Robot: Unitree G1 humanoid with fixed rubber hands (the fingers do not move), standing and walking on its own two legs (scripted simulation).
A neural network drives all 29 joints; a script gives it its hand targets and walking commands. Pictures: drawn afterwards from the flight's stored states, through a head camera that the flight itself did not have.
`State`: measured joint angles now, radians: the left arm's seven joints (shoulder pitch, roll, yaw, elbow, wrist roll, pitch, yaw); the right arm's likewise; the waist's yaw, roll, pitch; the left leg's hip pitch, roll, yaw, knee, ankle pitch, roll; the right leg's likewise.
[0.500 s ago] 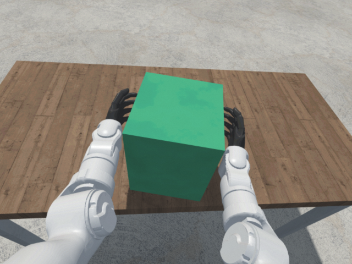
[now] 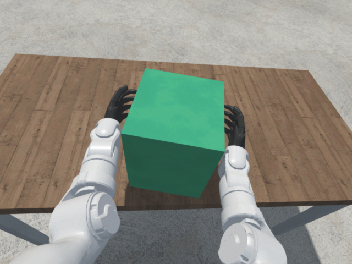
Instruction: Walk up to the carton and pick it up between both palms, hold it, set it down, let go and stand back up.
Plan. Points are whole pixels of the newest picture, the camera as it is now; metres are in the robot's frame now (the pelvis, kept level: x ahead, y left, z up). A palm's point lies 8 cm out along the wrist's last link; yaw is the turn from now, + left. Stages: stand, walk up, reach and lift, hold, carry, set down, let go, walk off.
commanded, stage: set down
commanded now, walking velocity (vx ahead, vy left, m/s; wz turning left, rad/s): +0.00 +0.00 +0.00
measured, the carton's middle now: (173, 137) +0.42 -0.03 +0.01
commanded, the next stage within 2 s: none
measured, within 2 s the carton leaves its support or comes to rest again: neither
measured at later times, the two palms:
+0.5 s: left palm (114, 119) +0.43 +0.12 +0.07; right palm (234, 142) +0.37 -0.17 +0.06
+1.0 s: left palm (97, 114) +0.47 +0.17 +0.05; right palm (236, 142) +0.39 -0.19 +0.03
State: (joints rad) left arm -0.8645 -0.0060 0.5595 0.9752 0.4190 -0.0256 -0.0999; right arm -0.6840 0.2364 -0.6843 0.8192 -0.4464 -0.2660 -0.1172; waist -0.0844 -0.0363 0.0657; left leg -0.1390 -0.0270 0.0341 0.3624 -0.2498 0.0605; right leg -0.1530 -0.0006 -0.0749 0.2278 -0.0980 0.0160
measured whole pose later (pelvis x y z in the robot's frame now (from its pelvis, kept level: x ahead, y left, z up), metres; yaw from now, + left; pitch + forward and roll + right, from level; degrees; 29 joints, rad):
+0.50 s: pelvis +0.00 +0.00 +0.00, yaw +0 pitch +2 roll -2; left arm -0.87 -0.01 0.59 0.96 0.47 -0.05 -0.13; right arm -0.70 0.24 -0.72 0.83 -0.50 -0.29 -0.11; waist -0.07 -0.04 0.09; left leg -0.15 -0.02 0.04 0.36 -0.25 0.06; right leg -0.18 0.00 -0.07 0.25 -0.11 0.01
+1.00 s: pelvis +0.02 +0.01 -0.02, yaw -3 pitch +18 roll -5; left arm -0.93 0.27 -0.01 1.39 -0.10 -0.19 0.05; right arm -0.79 -0.04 -0.28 1.40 0.01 -0.44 -0.20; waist -0.09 0.03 -0.26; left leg -0.61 0.03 0.05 0.69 -0.32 -0.04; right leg -0.52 0.04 -0.06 0.33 -0.13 -0.01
